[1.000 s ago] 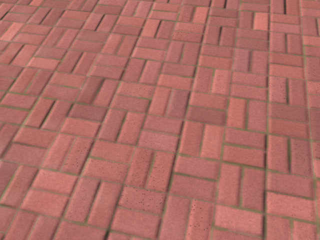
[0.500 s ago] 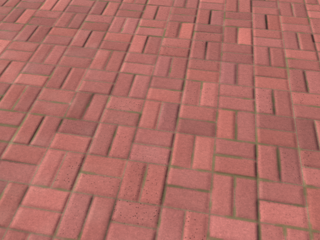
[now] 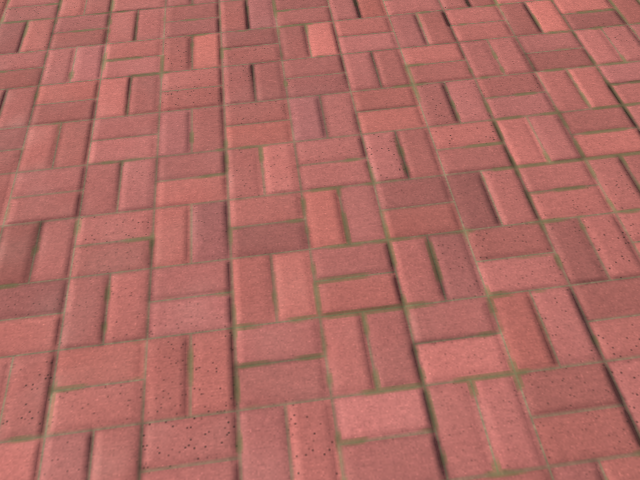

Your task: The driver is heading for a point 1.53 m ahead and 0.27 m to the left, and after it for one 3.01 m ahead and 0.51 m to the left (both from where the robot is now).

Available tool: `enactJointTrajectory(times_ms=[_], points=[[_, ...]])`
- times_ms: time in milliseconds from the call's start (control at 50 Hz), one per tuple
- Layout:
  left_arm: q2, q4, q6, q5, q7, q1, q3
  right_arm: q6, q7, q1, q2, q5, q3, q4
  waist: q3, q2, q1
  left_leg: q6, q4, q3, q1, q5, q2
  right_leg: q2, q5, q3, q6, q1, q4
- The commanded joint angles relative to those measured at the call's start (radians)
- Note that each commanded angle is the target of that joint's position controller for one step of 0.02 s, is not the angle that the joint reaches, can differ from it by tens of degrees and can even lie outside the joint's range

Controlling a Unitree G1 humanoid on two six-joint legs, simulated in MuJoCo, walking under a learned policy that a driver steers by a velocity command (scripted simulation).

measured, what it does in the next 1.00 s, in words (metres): steps on the spot: left foot, then right foot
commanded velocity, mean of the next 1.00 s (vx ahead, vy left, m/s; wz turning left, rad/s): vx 0.00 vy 0.00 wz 0.14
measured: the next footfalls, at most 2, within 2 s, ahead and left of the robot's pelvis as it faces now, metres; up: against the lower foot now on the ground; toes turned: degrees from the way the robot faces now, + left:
left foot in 0.06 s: +0.05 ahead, +0.14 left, +0.00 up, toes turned -7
right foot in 0.38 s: +0.01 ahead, -0.12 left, +0.00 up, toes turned +0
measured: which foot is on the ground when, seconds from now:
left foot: up 0.00-0.04, down 0.06-0.52, up 0.54-0.74, down 0.76-1.00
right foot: down 0.00-0.06, up 0.08-0.36, down 0.38-0.76, up 0.78-1.00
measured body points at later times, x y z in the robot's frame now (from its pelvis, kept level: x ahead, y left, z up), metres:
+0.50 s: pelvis +0.00 +0.00 -0.01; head +0.02 -0.01 +0.44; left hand +0.13 +0.27 -0.12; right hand +0.10 -0.27 -0.13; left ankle +0.01 +0.14 -0.74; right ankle -0.03 -0.12 -0.74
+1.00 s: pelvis -0.01 +0.06 +0.00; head +0.03 +0.10 +0.45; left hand +0.09 +0.37 -0.12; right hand +0.18 -0.20 -0.08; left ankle +0.00 +0.13 -0.74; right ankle +0.02 -0.12 -0.66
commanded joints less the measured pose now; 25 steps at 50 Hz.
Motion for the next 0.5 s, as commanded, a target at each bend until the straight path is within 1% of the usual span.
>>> enactJointTrajectory(times_ms=[20,40,60,80,100,120,140,160,180,200,240,280,300,320,340,360,380,400,420,440,460,480,500], points=[[0.156,-0.072,-0.001,-0.006,0.005,-0.051,0.037,-0.032,0.015,0.029,-0.097,0.002,-0.023,-0.053,-0.139,-0.165,-0.022,0.024,-0.158,0.026,0.058,0.069,-0.001,-0.244,0.333,0.286,-0.150,0.123,-0.050],[0.143,-0.072,0.003,-0.011,0.009,-0.060,0.030,-0.036,0.020,0.060,-0.092,0.000,-0.022,-0.041,-0.142,-0.156,-0.043,0.041,-0.283,0.041,0.133,0.186,0.005,-0.219,0.306,0.274,-0.120,0.100,-0.024],[0.117,-0.065,0.003,-0.007,0.011,-0.025,0.021,-0.037,0.020,0.066,-0.114,-0.012,-0.025,-0.041,-0.146,-0.111,-0.034,0.070,-0.342,-0.011,0.215,0.296,0.072,-0.178,0.185,0.243,-0.072,0.050,0.017],[0.066,-0.058,-0.002,0.017,0.008,0.034,0.005,-0.032,0.016,0.051,-0.168,-0.031,-0.027,-0.061,-0.167,0.098,0.009,0.142,-0.375,-0.211,0.296,0.462,0.259,-0.067,-0.107,0.113,-0.013,-0.040,0.197],[0.098,-0.081,-0.009,0.004,0.011,0.020,0.017,-0.030,0.019,0.034,-0.196,-0.062,-0.028,-0.057,-0.105,0.257,0.022,0.323,-0.380,-0.388,0.231,0.562,0.389,0.041,-0.434,0.000,0.037,-0.181,0.341],[0.169,-0.061,-0.012,0.014,0.015,0.040,0.037,-0.035,0.021,0.013,-0.153,-0.051,-0.016,-0.068,-0.099,0.185,0.007,0.388,-0.392,-0.398,0.187,0.489,0.419,-0.011,-0.443,0.007,0.075,-0.190,0.521],[0.191,-0.043,-0.011,0.005,0.015,0.035,0.050,-0.037,0.019,-0.011,-0.130,-0.038,-0.008,-0.070,-0.079,0.144,0.009,0.358,-0.386,-0.320,0.175,0.424,0.362,-0.018,-0.383,0.004,0.091,-0.199,0.601],[0.164,-0.022,-0.002,0.006,0.018,0.045,0.049,-0.036,0.017,-0.031,-0.119,-0.024,-0.003,-0.068,-0.072,0.119,0.016,0.315,-0.378,-0.249,0.179,0.349,0.304,-0.025,-0.331,0.002,0.110,-0.204,0.620],[0.141,-0.016,0.004,0.009,0.020,0.042,0.043,-0.036,0.015,-0.039,-0.099,-0.012,0.007,-0.063,-0.059,0.125,0.008,0.301,-0.370,-0.218,0.187,0.351,0.282,-0.030,-0.286,0.009,0.127,-0.217,0.623],[0.108,-0.012,0.006,0.007,0.017,0.039,0.033,-0.033,0.013,-0.033,-0.086,-0.011,0.015,-0.053,-0.056,0.131,0.006,0.295,-0.366,-0.175,0.181,0.384,0.255,-0.034,-0.262,-0.005,0.139,-0.195,0.590],[0.066,-0.019,0.001,0.004,0.011,0.014,0.016,-0.025,0.009,-0.011,-0.083,-0.018,0.020,-0.034,-0.072,0.156,-0.010,0.292,-0.352,-0.119,0.216,0.424,0.222,-0.063,-0.240,-0.072,0.151,-0.151,0.442],[0.034,-0.024,-0.008,0.006,0.005,-0.022,-0.002,-0.012,0.006,0.008,-0.105,-0.019,0.016,-0.022,-0.093,0.174,-0.041,0.289,-0.329,-0.100,0.229,0.465,0.214,-0.092,-0.248,-0.137,0.152,-0.073,0.268],[0.039,-0.021,-0.011,0.002,0.003,-0.028,-0.001,-0.005,0.006,0.030,-0.121,-0.019,0.014,-0.014,-0.101,0.180,-0.055,0.294,-0.318,-0.111,0.238,0.486,0.222,-0.090,-0.232,-0.155,0.150,-0.043,0.198],[0.050,-0.010,-0.013,-0.002,0.002,-0.012,0.002,-0.001,0.006,0.037,-0.129,-0.015,0.014,-0.009,-0.107,0.178,-0.052,0.292,-0.305,-0.119,0.242,0.495,0.224,-0.085,-0.175,-0.168,0.143,-0.007,0.112],[0.052,0.009,-0.014,-0.002,0.001,0.021,0.005,0.002,0.007,0.029,-0.127,-0.007,0.017,-0.005,-0.106,0.170,-0.031,0.279,-0.288,-0.112,0.228,0.497,0.216,-0.079,-0.067,-0.183,0.129,0.053,-0.020],[0.060,0.022,-0.014,0.006,0.000,0.039,0.006,-0.001,0.010,0.048,-0.116,0.000,0.022,0.007,-0.099,0.151,-0.020,0.249,-0.282,-0.103,0.202,0.488,0.203,-0.080,0.060,-0.177,0.107,0.121,-0.151],[0.090,0.021,-0.013,0.018,0.006,0.040,0.008,-0.015,0.017,0.085,-0.094,-0.007,0.033,0.019,-0.113,0.101,-0.032,0.196,-0.283,-0.103,0.128,0.438,0.188,-0.134,0.184,-0.105,0.077,0.234,-0.164],[0.161,0.019,-0.009,0.026,0.016,0.057,0.022,-0.032,0.032,0.103,-0.083,-0.030,0.040,0.016,-0.141,-0.033,-0.062,0.147,-0.240,-0.043,0.070,0.353,0.131,-0.222,0.397,-0.045,0.033,0.305,-0.075],[0.131,0.040,-0.009,0.031,0.006,0.043,0.016,-0.036,0.034,0.092,-0.056,-0.022,0.045,0.023,-0.153,-0.130,-0.065,0.100,-0.257,0.025,0.130,0.185,0.073,-0.223,0.241,-0.056,-0.024,0.196,-0.062],[0.097,0.026,-0.015,0.030,-0.002,0.019,0.011,-0.033,0.031,0.025,-0.097,-0.020,0.039,0.018,-0.105,-0.085,-0.029,0.075,-0.220,0.032,0.117,0.182,0.056,-0.198,0.125,-0.061,-0.027,0.165,-0.084],[0.114,0.032,-0.017,0.033,0.002,0.028,0.018,-0.027,0.026,-0.018,-0.115,-0.009,0.030,0.004,-0.078,-0.085,-0.012,0.075,-0.175,0.038,0.070,0.196,0.038,-0.199,0.074,-0.057,-0.023,0.156,-0.097],[0.134,0.035,-0.020,0.030,0.007,0.038,0.023,-0.017,0.019,-0.023,-0.111,0.000,0.029,-0.002,-0.056,-0.111,-0.012,0.079,-0.139,0.035,0.041,0.218,0.034,-0.211,0.074,-0.047,-0.027,0.142,-0.107],[0.142,0.038,-0.025,0.026,0.012,0.046,0.028,-0.007,0.015,-0.006,-0.114,0.004,0.026,-0.006,-0.040,-0.130,-0.013,0.080,-0.106,0.035,0.014,0.218,0.032,-0.241,0.087,-0.027,-0.041,0.131,-0.115]])
Keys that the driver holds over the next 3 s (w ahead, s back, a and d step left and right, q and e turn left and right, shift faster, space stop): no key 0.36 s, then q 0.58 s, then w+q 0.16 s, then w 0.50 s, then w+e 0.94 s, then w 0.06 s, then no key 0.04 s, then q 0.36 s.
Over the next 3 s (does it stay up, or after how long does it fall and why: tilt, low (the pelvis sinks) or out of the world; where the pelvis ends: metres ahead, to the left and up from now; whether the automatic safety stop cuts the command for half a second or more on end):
stays up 0.86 0.22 -0.01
